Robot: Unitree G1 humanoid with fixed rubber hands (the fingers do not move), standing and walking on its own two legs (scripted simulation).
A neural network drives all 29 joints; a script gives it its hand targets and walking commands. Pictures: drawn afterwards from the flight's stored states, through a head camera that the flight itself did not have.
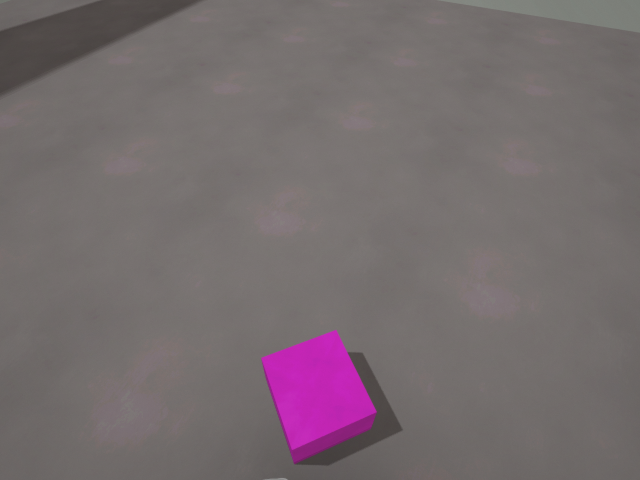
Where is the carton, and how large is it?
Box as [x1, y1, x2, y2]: [261, 330, 376, 463]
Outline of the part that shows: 336,330 261,358 267,383 294,463 369,429 376,412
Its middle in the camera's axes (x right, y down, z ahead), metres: -0.01 +0.45 +1.14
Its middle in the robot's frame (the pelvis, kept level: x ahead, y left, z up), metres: +0.48 +0.05 -0.67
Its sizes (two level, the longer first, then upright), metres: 0.263 0.239 0.147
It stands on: the floor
